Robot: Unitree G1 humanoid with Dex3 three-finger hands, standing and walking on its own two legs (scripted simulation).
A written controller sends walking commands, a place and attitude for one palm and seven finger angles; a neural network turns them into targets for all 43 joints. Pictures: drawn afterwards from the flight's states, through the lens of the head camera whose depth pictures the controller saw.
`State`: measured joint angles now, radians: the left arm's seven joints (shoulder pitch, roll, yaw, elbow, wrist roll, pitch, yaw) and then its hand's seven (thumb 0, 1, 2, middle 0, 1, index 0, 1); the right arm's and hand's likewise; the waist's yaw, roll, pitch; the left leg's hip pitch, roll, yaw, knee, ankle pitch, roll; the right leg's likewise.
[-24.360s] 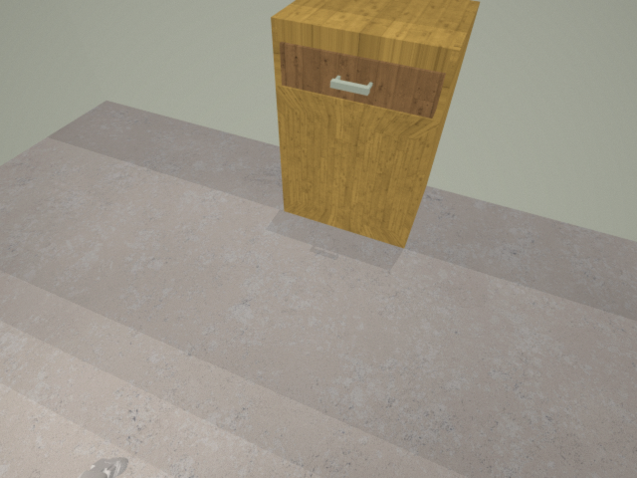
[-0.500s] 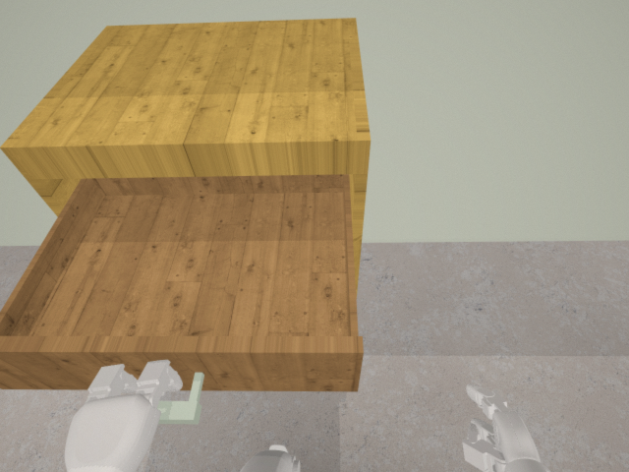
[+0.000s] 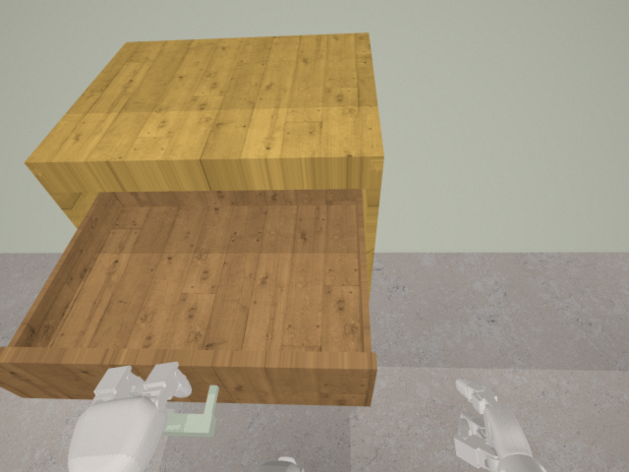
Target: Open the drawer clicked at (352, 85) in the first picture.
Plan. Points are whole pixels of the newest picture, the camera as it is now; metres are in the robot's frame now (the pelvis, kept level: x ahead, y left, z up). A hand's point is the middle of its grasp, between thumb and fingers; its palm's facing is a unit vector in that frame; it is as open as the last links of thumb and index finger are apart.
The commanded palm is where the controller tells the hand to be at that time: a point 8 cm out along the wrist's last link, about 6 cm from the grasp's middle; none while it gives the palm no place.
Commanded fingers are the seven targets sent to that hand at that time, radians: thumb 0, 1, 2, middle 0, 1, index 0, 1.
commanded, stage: lift the hand off the handle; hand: left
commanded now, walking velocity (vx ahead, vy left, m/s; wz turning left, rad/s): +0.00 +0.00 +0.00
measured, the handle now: (169, 408) +0.20 +0.22 -0.03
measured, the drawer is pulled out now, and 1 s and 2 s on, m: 0.30 0.30 0.30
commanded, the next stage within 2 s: draw the hand back to the body in 1.34 s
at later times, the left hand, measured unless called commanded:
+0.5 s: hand (132, 427) +0.16 +0.22 +0.05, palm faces +0.02 -0.15 -0.99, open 13.5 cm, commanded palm +0.13 +0.21 +0.11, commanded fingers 0.00 -0.50 0.30 -0.30 -1.20 -0.30 -1.20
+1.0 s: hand (116, 413) +0.16 +0.22 +0.09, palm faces +0.05 -0.16 -0.99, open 13.9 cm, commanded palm +0.13 +0.21 +0.15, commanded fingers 0.00 -0.50 0.30 -0.30 -1.20 -0.30 -1.20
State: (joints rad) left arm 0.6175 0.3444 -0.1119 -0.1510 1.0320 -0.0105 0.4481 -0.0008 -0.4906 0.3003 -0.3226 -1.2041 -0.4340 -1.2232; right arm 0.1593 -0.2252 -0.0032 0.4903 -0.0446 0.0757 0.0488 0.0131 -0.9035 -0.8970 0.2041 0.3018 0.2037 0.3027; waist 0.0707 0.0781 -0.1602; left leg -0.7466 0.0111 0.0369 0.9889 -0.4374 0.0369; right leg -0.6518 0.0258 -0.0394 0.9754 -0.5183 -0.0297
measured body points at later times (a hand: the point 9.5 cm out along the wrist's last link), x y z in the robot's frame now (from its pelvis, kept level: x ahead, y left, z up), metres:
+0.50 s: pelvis +0.00 +0.00 +0.01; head +0.01 -0.03 +0.46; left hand +0.15 +0.22 +0.10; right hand +0.21 -0.21 -0.07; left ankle +0.03 +0.10 -0.68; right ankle -0.02 -0.11 -0.68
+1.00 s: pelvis +0.01 +0.00 +0.03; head +0.01 -0.04 +0.48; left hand +0.15 +0.22 +0.14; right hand +0.23 -0.21 -0.05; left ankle +0.03 +0.10 -0.68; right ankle -0.02 -0.11 -0.68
